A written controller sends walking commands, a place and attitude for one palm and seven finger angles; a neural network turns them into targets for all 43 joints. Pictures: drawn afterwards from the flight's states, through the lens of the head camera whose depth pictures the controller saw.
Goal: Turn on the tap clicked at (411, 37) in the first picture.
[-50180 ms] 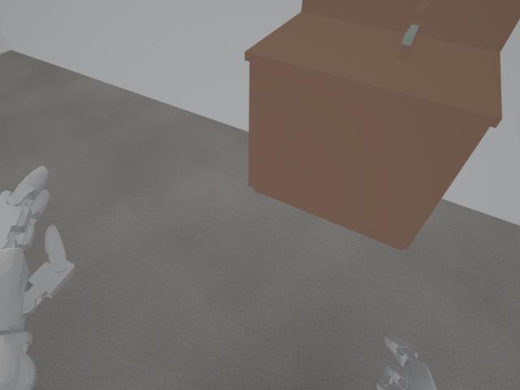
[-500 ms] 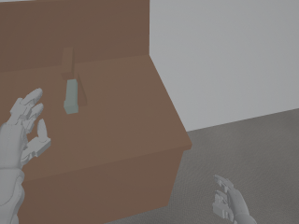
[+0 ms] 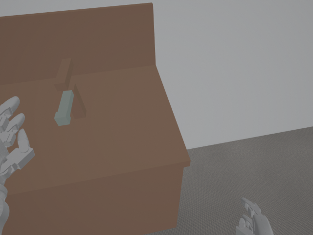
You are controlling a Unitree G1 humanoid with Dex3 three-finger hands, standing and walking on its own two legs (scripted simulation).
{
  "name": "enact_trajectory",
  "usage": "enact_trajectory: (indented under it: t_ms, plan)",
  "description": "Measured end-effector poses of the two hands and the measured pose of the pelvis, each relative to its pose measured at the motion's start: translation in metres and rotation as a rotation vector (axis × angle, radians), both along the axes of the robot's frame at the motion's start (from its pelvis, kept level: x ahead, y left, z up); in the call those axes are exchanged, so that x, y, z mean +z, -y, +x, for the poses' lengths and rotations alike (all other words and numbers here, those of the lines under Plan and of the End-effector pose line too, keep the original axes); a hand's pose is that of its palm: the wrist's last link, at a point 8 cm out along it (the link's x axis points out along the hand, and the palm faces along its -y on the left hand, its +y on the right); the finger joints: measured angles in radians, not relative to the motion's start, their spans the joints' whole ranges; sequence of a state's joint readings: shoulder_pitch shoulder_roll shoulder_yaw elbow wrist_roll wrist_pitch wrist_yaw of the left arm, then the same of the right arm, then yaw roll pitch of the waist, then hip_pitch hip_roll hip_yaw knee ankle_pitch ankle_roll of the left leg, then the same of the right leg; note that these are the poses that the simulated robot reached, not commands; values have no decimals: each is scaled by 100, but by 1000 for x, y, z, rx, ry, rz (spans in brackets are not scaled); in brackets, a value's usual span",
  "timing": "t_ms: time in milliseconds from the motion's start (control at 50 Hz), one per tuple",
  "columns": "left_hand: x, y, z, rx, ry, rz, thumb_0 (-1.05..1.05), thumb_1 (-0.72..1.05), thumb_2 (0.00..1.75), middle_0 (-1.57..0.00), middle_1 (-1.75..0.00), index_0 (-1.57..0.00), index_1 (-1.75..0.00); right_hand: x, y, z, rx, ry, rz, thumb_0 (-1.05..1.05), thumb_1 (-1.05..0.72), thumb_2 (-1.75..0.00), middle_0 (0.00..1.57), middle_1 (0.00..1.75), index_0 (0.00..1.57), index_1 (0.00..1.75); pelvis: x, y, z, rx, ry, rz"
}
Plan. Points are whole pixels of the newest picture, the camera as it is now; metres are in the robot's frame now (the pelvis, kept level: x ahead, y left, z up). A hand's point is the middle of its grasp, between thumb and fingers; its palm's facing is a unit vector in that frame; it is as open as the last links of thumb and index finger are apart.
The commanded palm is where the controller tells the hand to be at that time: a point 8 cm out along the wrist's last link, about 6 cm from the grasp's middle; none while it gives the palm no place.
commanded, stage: turn the palm inward beside the body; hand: left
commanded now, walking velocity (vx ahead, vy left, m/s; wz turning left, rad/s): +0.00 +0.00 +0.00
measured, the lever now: (62, 118) +0.35 +0.29 +0.14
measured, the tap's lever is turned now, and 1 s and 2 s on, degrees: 0 0 0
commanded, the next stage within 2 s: reach beside the lever's end, fingers flat in 1.42 s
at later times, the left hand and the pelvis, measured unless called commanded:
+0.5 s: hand (22, 164) +0.19 +0.27 +0.19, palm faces +0.43 -0.88 -0.21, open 7.4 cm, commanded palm +0.13 +0.31 +0.20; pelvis -0.01 +0.02 +0.01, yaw +1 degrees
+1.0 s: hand (20, 175) +0.16 +0.25 +0.19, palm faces +0.45 -0.88 -0.15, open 7.4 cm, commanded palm +0.10 +0.29 +0.20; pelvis -0.02 +0.02 +0.01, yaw +1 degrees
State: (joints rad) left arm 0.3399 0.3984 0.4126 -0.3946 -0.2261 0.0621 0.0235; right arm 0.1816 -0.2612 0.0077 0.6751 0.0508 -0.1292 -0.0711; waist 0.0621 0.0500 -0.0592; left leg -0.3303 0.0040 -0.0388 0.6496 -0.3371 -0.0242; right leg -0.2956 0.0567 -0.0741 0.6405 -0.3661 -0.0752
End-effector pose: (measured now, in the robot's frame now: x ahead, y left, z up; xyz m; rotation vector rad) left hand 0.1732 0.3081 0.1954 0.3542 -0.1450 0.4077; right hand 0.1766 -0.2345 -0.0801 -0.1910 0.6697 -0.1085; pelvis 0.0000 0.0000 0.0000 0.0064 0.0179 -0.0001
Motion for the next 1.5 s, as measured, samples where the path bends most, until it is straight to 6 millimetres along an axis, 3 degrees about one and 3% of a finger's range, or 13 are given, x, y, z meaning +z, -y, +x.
enact_trajectory:
  t_ms: [160, 440, 580, 920, 1500]
  plan:
    - [-9, 0, -8, -4, -16, -47, 1, 89, 90, -20, -30, -21, -30, 8, -4, 8, 8, 45, -22, 1, -90, -89, 20, 30, 20, 30, 1, -9, 7, 6, -5, 2]
    - [-2, 3, -24, 13, 6, -102, 1, 89, 90, -20, -30, -21, -30, 21, -54, 18, 81, 136, 41, 1, -90, -89, 20, 30, 20, 30, 4, -22, -5, 14, 26, -5]
    - [-2, 4, -38, 32, -6, -134, 1, 90, 90, -20, -30, -21, -30, 26, -64, 18, 102, 149, 49, 1, -90, -89, 21, 30, 20, 30, 6, -25, -12, 18, 49, -8]
    - [0, 17, -55, 41, -23, -187, 1, 90, 90, -20, -30, -20, -30, 29, -55, 12, 96, 158, 33, 1, -90, -89, 20, 30, 20, 30, 6, -22, -21, 24, 80, -8]
    - [-1, 34, -42, 60, -48, -212, 1, 90, 90, -20, -30, -20, -30, 25, -34, 25, 90, 156, 38, 1, -90, -89, 20, 30, 20, 30, 7, -5, -8, 28, 72, -4]
